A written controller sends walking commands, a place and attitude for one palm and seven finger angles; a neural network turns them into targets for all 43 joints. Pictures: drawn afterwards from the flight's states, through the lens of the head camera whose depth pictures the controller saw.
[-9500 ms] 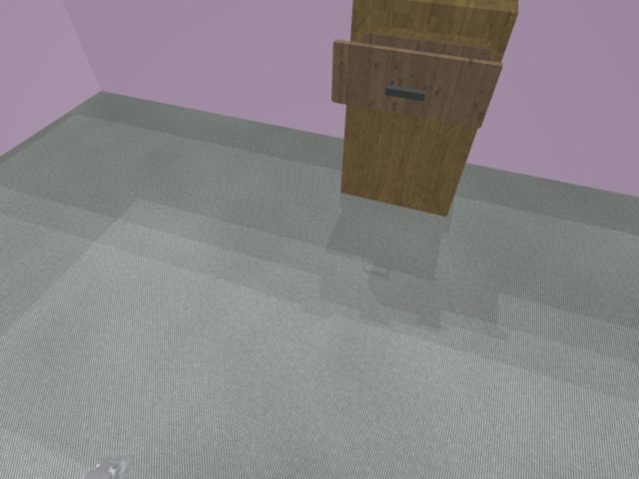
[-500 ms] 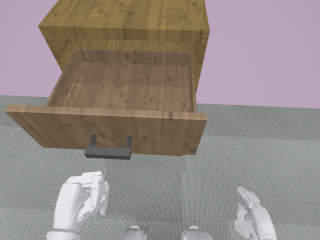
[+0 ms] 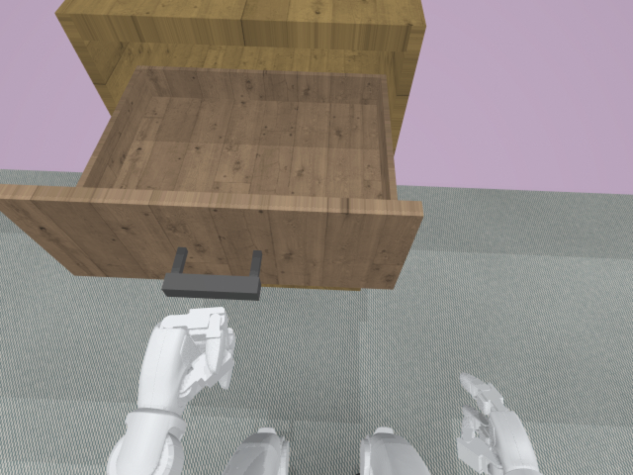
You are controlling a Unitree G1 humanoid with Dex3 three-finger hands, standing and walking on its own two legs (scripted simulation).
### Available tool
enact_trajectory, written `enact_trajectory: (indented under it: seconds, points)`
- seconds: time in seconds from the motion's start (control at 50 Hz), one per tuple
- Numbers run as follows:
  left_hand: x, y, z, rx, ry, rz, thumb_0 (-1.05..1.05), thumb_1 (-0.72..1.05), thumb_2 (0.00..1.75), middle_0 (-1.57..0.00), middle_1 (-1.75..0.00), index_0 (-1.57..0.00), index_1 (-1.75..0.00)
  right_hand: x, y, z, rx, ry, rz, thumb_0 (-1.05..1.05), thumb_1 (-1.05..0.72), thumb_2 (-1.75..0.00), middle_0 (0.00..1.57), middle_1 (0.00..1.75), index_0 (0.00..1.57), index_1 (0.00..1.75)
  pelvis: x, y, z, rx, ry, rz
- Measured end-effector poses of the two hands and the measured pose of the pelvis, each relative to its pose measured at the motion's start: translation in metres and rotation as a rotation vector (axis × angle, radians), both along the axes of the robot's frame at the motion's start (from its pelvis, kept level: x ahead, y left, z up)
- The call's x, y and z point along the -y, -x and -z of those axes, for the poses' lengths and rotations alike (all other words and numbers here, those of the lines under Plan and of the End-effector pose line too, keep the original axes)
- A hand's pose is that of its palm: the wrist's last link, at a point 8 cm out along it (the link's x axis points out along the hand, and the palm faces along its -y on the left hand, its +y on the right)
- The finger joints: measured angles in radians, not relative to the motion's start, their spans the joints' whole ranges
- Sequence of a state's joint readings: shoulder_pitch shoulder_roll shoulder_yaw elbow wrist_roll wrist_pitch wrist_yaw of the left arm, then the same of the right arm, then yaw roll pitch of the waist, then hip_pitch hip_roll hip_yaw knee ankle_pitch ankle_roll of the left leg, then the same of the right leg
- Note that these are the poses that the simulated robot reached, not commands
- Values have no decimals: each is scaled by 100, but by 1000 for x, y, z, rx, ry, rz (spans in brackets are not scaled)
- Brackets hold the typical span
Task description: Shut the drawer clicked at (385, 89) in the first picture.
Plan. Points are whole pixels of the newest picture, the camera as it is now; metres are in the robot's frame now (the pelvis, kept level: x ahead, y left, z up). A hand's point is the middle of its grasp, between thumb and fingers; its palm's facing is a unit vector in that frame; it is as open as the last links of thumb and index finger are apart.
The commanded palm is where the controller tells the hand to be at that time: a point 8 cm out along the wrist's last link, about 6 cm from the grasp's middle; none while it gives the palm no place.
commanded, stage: bring the fist close to the handle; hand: left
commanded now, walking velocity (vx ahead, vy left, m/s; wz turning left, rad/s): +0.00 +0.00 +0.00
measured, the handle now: (216, 271) +0.35 +0.14 +0.05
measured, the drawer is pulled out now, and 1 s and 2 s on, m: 0.29 0.28 0.15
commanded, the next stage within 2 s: push the drawer shut in 0.24 s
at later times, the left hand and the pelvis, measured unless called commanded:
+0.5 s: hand (232, 353) +0.25 +0.10 +0.05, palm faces -0.04 -1.00 -0.03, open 3.3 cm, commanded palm +0.24 +0.16 +0.05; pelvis +0.00 -0.01 +0.00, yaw +1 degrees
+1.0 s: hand (234, 324) +0.29 +0.11 +0.04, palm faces -0.07 -1.00 -0.06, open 3.0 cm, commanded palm +0.30 +0.17 +0.05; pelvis -0.02 -0.01 +0.00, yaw +1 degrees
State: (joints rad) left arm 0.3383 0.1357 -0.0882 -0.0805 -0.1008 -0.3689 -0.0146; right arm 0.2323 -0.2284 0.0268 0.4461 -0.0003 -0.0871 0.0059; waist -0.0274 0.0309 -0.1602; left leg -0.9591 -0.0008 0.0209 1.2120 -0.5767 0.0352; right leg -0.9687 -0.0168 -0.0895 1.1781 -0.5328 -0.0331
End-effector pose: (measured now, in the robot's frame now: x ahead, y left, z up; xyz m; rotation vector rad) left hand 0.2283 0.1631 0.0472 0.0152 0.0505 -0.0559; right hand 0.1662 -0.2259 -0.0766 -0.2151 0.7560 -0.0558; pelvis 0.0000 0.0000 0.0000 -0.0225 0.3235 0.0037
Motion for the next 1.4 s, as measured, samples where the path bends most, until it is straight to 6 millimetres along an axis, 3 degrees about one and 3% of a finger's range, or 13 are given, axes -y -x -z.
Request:
enact_trajectory:
  seconds: [0.1, 0.18, 0.28, 0.42, 0.5, 0.64, 0.92, 1.14, 1.4]
  points:
    - [-6, 5, -8, 11, -1, -40, 2, 90, 90, -139, -160, -140, -160, 1, 1, -4, 0, -3, 4, 1, -91, -90, 20, 30, 20, 30, 0, -2, -4, 5, 0, -2]
    - [-2, 7, -3, 2, 4, -33, 2, 91, 90, -139, -160, -140, -160, 3, -2, -5, 4, 5, -6, 1, -91, -90, 20, 30, 20, 30, 1, -2, -3, 4, 1, -6]
    - [4, 4, 3, -5, -3, 0, 2, 90, 90, -139, -160, -140, -160, 5, -6, -4, 9, 16, -7, 1, -91, -90, 20, 30, 20, 30, 3, -1, -1, -1, 0, -6]
    - [0, 2, -10, 33, -9, -38, 2, 90, 90, -139, -160, -140, -160, 5, -10, -5, 18, 0, -7, 1, -91, -90, 20, 30, 20, 30, 5, -3, -3, 2, -1, -7]
    - [5, -3, -6, 27, -15, -20, 2, 90, 90, -140, -160, -140, -160, 5, -9, -3, 14, -4, -16, 1, -91, -90, 20, 30, 20, 30, 6, -3, -2, 1, -2, -9]
    - [7, -24, 6, 14, -29, 11, 2, 90, 90, -140, -160, -140, -160, 12, -3, 4, -17, 11, -1, 1, -91, -90, 20, 30, 20, 30, 10, 0, 1, -4, -5, -8]
    - [0, -33, 6, 32, -44, 8, 2, 79, 94, -139, -160, -140, -160, 21, 16, 11, -74, 28, 5, 1, -91, -90, 20, 30, 20, 30, 12, 9, -2, 9, -4, -19]
    - [-2, -62, 8, 37, -44, 22, 0, 75, 96, -140, -160, -140, -160, 20, 32, 14, -95, 37, 24, 1, -91, -90, 20, 30, 20, 30, 10, 23, -3, 15, 0, -20]
    - [-2, -107, 6, 38, -36, 6, 2, 74, 93, -140, -160, -140, -160, 21, 64, 16, -178, 49, 75, 1, -91, -90, 20, 30, 20, 30, 1, 24, -7, 4, 0, -6]
